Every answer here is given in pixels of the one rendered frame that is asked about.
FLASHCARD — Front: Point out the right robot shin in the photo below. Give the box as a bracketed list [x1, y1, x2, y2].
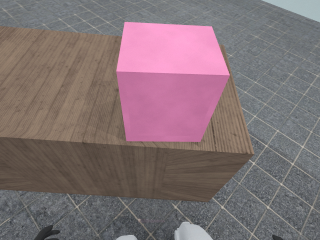
[180, 222, 190, 227]

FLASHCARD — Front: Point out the carton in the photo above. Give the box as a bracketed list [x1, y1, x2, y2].
[116, 22, 230, 142]

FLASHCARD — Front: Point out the robot left hand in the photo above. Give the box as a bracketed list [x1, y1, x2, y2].
[34, 225, 60, 240]

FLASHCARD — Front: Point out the right robot thigh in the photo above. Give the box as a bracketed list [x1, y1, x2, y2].
[174, 224, 213, 240]

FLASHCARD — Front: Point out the pedestal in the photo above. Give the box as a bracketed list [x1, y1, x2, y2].
[0, 26, 255, 202]

